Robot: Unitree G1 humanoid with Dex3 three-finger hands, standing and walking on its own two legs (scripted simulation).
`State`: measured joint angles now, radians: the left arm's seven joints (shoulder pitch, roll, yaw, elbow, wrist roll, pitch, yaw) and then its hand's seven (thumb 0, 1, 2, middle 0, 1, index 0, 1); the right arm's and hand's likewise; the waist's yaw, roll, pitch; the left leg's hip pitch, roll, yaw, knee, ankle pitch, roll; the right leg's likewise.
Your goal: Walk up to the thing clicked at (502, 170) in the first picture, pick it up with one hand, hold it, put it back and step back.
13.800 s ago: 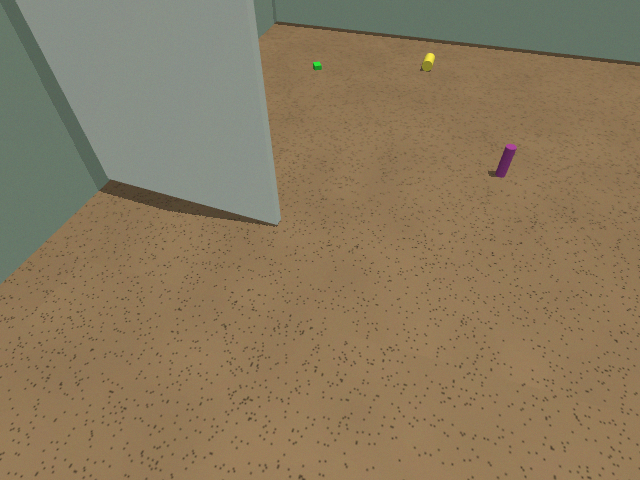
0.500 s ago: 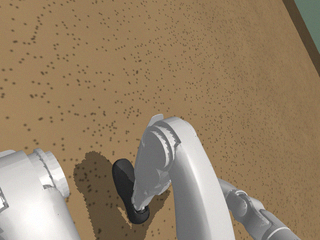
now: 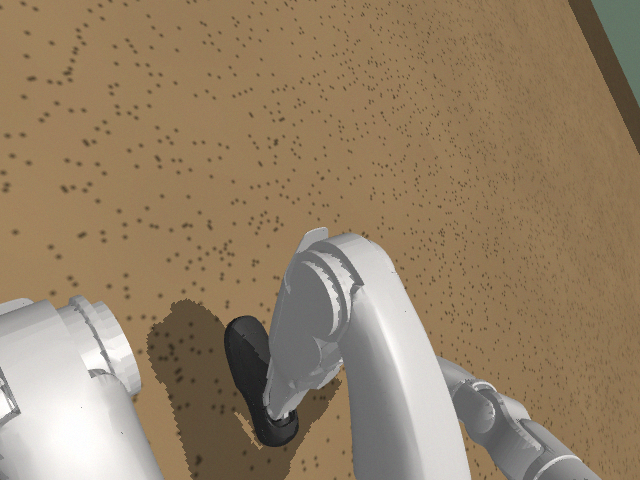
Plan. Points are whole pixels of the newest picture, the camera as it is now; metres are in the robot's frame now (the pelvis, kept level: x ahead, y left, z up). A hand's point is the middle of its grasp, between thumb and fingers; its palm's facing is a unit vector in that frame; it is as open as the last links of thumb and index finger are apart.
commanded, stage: settle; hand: left
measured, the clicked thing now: out of the picture +0.43 +0.30 -0.20
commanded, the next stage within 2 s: lift in 1.82 s
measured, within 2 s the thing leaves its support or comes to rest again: leaves its support in 0.06 s
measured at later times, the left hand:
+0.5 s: hand out of the picture +0.41 +0.32 -0.07, palm faces +0.33 -0.94 -0.04, open 6.3 cm
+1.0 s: hand out of the picture +0.42 +0.31 +0.00, palm faces +0.32 -0.95 -0.06, open 6.2 cm
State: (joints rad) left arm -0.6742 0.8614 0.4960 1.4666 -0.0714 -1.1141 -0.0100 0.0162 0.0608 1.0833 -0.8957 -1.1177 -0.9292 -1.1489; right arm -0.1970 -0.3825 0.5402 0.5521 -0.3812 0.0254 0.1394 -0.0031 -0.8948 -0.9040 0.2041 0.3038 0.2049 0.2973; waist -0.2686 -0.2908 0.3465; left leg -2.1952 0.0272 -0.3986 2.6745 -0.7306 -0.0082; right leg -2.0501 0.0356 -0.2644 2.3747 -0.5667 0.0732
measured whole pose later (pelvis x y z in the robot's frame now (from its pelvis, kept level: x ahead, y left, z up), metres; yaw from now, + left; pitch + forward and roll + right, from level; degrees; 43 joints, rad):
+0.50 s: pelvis +0.00 +0.00 +0.02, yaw +4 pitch +19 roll -15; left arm -0.60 0.66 0.40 1.05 -0.09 -0.82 -0.09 0.02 0.04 1.12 -0.94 -1.08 -0.97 -1.11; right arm -0.04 -0.35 0.31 0.58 -0.23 0.05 0.15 0.00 -0.89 -0.90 0.20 0.30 0.21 0.30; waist -0.19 -0.14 0.12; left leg -2.24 0.02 -0.27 2.56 -0.69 0.01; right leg -2.10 -0.01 -0.19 2.34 -0.59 0.05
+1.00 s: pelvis +0.03 -0.02 +0.05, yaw +9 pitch +30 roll -8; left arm -0.60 0.51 0.42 0.91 -0.13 -0.63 -0.20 0.02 0.05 1.10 -0.94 -1.08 -0.97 -1.10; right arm 0.06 -0.30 0.13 0.64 -0.10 0.06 0.09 0.00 -0.88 -0.90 0.20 0.30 0.20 0.30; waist -0.15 -0.03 -0.04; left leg -2.23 0.03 -0.16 2.42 -0.72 -0.01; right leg -2.17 -0.04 -0.10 2.31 -0.66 0.02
